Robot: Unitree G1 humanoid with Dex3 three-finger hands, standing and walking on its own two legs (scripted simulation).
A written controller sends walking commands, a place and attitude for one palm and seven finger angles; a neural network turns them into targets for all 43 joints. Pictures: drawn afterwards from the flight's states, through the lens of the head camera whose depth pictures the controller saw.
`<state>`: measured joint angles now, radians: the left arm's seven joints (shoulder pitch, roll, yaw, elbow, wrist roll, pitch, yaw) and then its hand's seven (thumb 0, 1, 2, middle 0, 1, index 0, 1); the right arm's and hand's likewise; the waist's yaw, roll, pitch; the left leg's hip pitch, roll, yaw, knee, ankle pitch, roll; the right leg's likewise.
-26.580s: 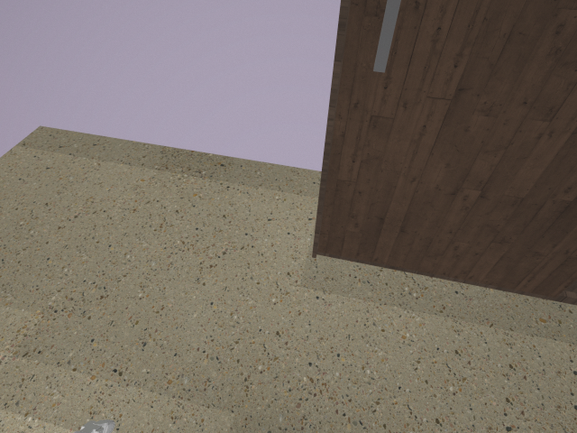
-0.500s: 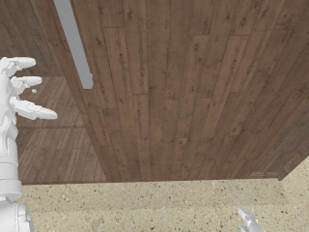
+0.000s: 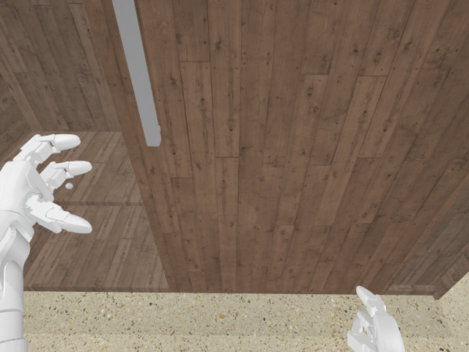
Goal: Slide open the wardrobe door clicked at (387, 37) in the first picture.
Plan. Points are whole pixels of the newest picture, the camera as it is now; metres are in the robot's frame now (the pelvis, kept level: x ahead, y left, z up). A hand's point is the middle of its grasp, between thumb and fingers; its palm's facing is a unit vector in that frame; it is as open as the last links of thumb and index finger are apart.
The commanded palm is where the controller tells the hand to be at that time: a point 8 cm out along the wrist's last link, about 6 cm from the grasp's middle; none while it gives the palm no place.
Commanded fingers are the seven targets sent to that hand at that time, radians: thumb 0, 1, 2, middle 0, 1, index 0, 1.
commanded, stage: draw the hand back to the body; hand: left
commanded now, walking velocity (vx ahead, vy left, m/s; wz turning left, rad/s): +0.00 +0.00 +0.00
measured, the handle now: (143, 76) +0.54 +0.25 +0.25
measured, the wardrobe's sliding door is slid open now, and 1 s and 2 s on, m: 0.67 0.67 0.67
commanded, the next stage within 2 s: step back with the hand held close in 1.08 s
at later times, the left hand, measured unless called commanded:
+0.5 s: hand (72, 213) +0.24 +0.27 +0.17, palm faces +0.45 -0.82 -0.34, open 10.8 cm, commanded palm +0.18 +0.30 +0.18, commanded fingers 0.00 0.57 0.74 -0.21 -0.49 -0.21 -0.49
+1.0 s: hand (77, 236) +0.21 +0.24 +0.17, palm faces +0.45 -0.81 -0.38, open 7.4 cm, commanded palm +0.16 +0.28 +0.18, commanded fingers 0.00 0.90 0.90 -0.20 -0.30 -0.20 -0.30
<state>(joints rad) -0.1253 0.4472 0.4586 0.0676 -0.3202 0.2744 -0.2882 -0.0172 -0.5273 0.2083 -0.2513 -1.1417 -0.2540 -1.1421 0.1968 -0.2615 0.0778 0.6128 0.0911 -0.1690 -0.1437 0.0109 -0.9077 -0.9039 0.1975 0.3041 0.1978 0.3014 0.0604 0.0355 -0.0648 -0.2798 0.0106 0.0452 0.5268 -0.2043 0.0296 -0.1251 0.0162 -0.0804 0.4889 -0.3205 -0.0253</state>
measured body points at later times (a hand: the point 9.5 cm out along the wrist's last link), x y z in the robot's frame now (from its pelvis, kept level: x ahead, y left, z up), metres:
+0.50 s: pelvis +0.01 +0.00 +0.01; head -0.01 -0.02 +0.46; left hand +0.21 +0.31 +0.19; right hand +0.18 -0.24 -0.08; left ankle +0.05 +0.10 -0.73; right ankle -0.03 -0.10 -0.73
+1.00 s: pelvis +0.02 -0.02 +0.01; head -0.01 -0.04 +0.46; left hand +0.18 +0.28 +0.19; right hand +0.22 -0.23 -0.07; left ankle +0.05 +0.10 -0.73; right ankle -0.03 -0.10 -0.73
